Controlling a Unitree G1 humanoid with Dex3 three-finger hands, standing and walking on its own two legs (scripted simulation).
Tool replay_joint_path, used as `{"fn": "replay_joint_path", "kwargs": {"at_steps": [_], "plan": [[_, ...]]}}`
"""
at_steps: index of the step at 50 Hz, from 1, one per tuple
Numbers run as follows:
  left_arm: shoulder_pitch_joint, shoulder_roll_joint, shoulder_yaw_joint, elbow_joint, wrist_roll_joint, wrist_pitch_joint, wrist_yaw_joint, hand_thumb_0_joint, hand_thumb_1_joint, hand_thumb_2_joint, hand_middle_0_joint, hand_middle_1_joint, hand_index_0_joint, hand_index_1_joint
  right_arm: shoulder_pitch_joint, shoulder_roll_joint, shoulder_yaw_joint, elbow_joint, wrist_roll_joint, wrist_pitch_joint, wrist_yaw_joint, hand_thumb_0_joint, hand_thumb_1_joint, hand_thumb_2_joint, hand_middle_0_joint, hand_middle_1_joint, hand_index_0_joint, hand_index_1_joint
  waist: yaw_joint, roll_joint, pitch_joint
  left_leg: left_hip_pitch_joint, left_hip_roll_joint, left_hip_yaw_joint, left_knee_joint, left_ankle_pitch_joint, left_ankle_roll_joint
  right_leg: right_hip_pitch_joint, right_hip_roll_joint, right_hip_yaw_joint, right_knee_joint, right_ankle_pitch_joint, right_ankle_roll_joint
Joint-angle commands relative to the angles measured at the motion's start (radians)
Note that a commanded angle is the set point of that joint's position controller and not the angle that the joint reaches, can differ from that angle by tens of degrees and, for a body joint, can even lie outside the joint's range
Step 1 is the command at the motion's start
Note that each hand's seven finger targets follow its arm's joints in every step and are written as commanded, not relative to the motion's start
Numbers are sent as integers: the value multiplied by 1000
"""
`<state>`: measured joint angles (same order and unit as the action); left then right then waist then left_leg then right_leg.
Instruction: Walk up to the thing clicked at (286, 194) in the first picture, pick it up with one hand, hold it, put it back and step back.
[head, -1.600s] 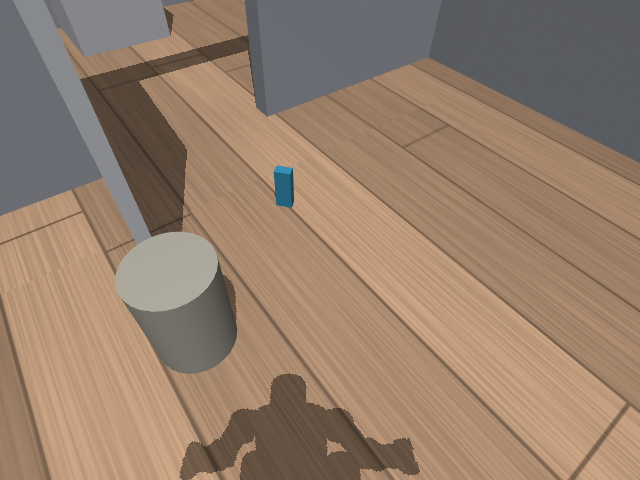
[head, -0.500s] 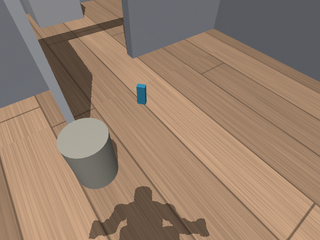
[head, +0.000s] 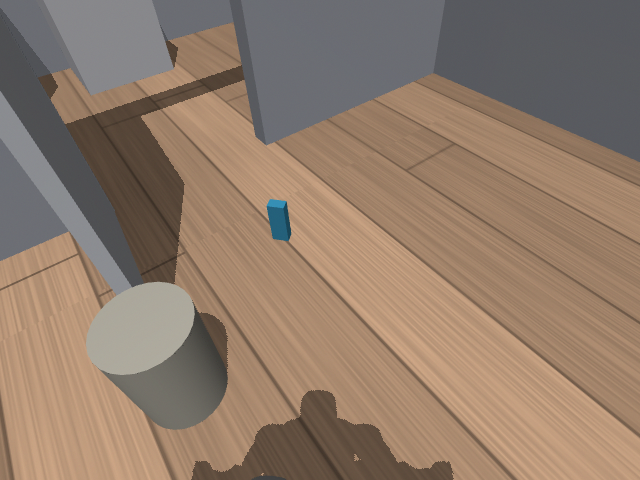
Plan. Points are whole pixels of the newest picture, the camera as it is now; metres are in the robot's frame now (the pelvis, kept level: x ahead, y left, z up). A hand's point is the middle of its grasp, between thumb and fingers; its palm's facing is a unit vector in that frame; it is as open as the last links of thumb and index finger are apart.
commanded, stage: walk up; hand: left
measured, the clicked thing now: (279, 220) +1.22 +0.24 -0.68
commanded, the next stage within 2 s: none
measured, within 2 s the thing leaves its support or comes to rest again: neither
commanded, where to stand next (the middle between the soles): +0.86 +0.05 m, yaw -2 degrees
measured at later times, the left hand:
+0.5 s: hand (155, 399) +0.28 +0.29 -0.15, palm faces +0.00 -0.94 -0.34, open 7.4 cm
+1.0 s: hand (213, 272) +0.51 +0.23 -0.11, palm faces +0.00 -0.91 -0.42, open 7.4 cm
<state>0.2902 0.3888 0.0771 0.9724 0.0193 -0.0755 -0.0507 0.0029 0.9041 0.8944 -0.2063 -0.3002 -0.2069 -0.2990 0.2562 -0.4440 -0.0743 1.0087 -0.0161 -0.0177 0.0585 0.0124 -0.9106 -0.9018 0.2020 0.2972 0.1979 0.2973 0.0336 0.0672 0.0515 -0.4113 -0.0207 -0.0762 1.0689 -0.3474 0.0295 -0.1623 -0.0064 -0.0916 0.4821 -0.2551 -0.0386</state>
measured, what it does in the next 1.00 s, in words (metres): walks ahead: left foot, then right foot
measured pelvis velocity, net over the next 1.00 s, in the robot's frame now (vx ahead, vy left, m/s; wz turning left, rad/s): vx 0.46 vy -0.04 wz -0.01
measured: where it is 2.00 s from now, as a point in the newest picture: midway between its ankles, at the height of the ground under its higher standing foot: (323, 313)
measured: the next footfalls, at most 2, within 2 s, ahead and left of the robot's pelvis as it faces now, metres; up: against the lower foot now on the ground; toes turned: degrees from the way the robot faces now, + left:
left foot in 0.30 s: +0.31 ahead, +0.14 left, +0.00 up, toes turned +5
right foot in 0.74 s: +0.55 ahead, -0.14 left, +0.00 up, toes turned -5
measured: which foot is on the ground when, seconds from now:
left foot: up 0.00-0.28, down 0.30-0.76, up 0.78-1.00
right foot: down 0.00-0.36, up 0.38-0.72, down 0.74-1.00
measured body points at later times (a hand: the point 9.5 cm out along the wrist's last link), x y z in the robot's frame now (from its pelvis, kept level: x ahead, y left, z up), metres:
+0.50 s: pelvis +0.25 +0.02 +0.00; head +0.28 +0.03 +0.45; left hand +0.28 +0.34 -0.13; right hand +0.37 -0.28 -0.10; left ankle +0.27 +0.13 -0.74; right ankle +0.19 -0.13 -0.65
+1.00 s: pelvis +0.46 -0.04 +0.00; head +0.48 -0.07 +0.45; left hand +0.51 +0.28 -0.09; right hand +0.54 -0.35 -0.13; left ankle +0.50 +0.13 -0.67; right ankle +0.51 -0.13 -0.74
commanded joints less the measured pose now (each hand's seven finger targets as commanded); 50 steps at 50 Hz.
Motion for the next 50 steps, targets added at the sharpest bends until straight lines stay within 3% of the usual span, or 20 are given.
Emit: {"fn": "replay_joint_path", "kwargs": {"at_steps": [1, 6, 11, 13, 15, 16, 18, 19, 21, 23, 27, 32, 36, 37, 38, 39, 40, 44, 47, 50], "plan": [[-48, 266, 58, -102, -13, -42, 23, 0, 900, 900, -200, -300, -200, -300, 39, -166, -45, -75, 6, -23, 12, 0, -900, -900, 200, 300, 200, 300, -37, -167, 81, -149, 54, -72, -66, 165, -23, -2, -235, 264, -373, -173, -84], [-5, 281, 68, -124, -8, -47, 25, 0, 900, 900, -200, -300, -200, -300, -107, -149, -40, -161, -8, -24, 29, 0, -900, -900, 200, 300, 200, 300, 2, -132, 130, -179, 76, -17, -315, 228, -49, 37, -230, 163, -368, -78, -96], [74, 277, 63, -119, -6, -35, 24, 0, 900, 900, -200, -300, -200, -300, -215, -120, -35, -223, -12, -36, 33, 0, -900, -900, 200, 300, 200, 300, 51, -148, 56, -62, 82, 116, -505, 259, -3, 158, -227, 96, -244, 279, -93], [87, 279, 55, -122, -13, -27, 29, 0, 900, 900, -200, -300, -200, -300, -201, -120, -40, -225, -15, -40, 24, 0, -900, -900, 200, 300, 200, 300, 45, -129, 40, -14, 62, 143, -531, 230, 21, 182, -236, 98, -158, 419, -101], [66, 280, 46, -143, -19, -21, 37, 0, 900, 900, -200, -300, -200, -300, -35, -145, -58, -196, -29, -47, 11, 0, -900, -900, 200, 300, 200, 300, -55, -79, -38, 217, 31, 155, -576, 211, 54, 104, -199, 52, 89, 528, -97], [101, 236, 29, -158, -27, -14, 38, 0, 900, 900, -200, -300, -200, -300, 122, -197, -81, -162, -44, -54, 2, 0, -900, -900, 200, 300, 200, 300, -118, 21, -153, 476, 53, 93, -588, 138, 113, -33, -135, 17, 348, 460, -61], [165, 204, 23, -166, -50, -7, 47, 0, 900, 900, -200, -300, -200, -300, 226, -312, -118, -182, -24, -59, -16, 0, -900, -900, 200, 300, 200, 300, -151, 213, -295, 799, 444, -636, -723, 80, 296, -471, 119, 96, 736, -305, -6], [100, 265, 23, -159, -34, -4, 56, 0, 900, 900, -200, -300, -200, -300, 187, -297, -124, -187, 8, -55, -20, 0, -900, -900, 200, 300, 200, 300, -148, 116, -260, 725, 464, -610, -739, 75, 321, -490, 26, 197, 792, -298, -29], [65, 246, 10, -161, -41, -15, 45, 0, 900, 900, -200, -300, -200, -300, 78, -225, -82, -223, 18, -56, -33, 0, -900, -900, 200, 300, 200, 300, -96, -7, -124, 489, 368, -257, -734, 357, 225, -416, -25, 266, 761, -171, -19], [109, 208, 13, -146, -50, -7, 27, 0, 900, 900, -200, -300, -200, -300, 32, -186, -60, -230, 22, -66, -37, 0, -900, -900, 200, 300, 200, 300, -56, 24, -31, 330, 295, -83, -761, 486, 174, -346, -42, 220, 679, -97, -7], [90, 180, 13, -169, -33, 3, 6, 0, 900, 900, -200, -300, -200, -300, 19, -185, -56, -260, 10, -81, -33, 0, -900, -900, 200, 300, 200, 300, -44, 66, 19, 295, 267, 44, -750, 569, 198, -357, -73, 148, 463, -37, 35], [1, 180, 30, -189, -17, -12, -15, 0, 900, 900, -200, -300, -200, -300, -12, -205, -59, -281, 9, -81, -18, 0, -900, -900, 200, 300, 200, 300, -50, 99, 33, 190, 235, 95, -726, 378, 166, -194, -80, 51, 158, 156, 24], [165, 239, 67, -120, -12, -20, -2, 0, 900, 900, -200, -300, -200, -300, -24, -180, -47, -300, 15, -68, -15, 0, -900, -900, 200, 300, 200, 300, 61, -46, -72, 50, 198, 94, -465, 222, 116, 148, -32, 33, 122, 150, -13], [246, 285, 89, -101, -8, -28, 9, 0, 900, 900, -200, -300, -200, -300, 36, -131, -31, -295, 12, -66, -14, 0, -900, -900, 200, 300, 200, 300, 97, -200, -135, -20, 134, 139, -225, 153, 89, 278, -68, 105, 69, 13, -25], [301, 371, 111, -117, -2, -36, 23, 0, 900, 900, -200, -300, -200, -300, 113, -70, -10, -297, 14, -60, -11, 0, -900, -900, 200, 300, 200, 300, 97, -415, -161, -149, -10, 167, 42, -163, 40, 316, -310, 511, -104, -153, -89], [254, 398, 102, -141, -17, -36, 22, 0, 900, 900, -200, -300, -200, -300, 104, -160, -30, -285, 16, -45, -17, 0, -900, -900, 200, 300, 200, 300, 75, -311, -139, -201, -7, 75, 167, -200, 19, 257, -438, 814, -245, -299, -181], [147, 399, 97, -172, -24, -33, 26, 0, 900, 900, -200, -300, -200, -300, 99, -204, -40, -262, 10, -38, -26, 0, -900, -900, 200, 300, 200, 300, 46, -281, -86, -207, 40, 36, 217, -182, 11, 160, -453, 872, -282, -384, -236], [42, 291, 63, -184, -26, -40, 34, 0, 900, 900, -200, -300, -200, -300, 110, -168, -31, -209, 26, -28, -13, 0, -900, -900, 200, 300, 200, 300, -23, -212, 10, -130, 104, -16, 89, 22, 18, -42, -263, 394, -247, -118, -128], [64, 267, 54, -195, -21, -52, 32, 0, 900, 900, -200, -300, -200, -300, 123, -149, -35, -200, 8, -17, 1, 0, -900, -900, 200, 300, 200, 300, -21, -182, -12, -99, 94, 14, -23, 77, -9, -43, -236, 279, -236, 20, -154], [66, 284, 63, -208, -16, -55, 32, 0, 900, 900, -200, -300, -200, -300, 53, -145, -40, -227, -4, -14, 15, 0, -900, -900, 200, 300, 200, 300, -8, -172, 14, -131, 112, 39, -190, 96, -39, -41, -246, 241, -272, -91, -171]]}}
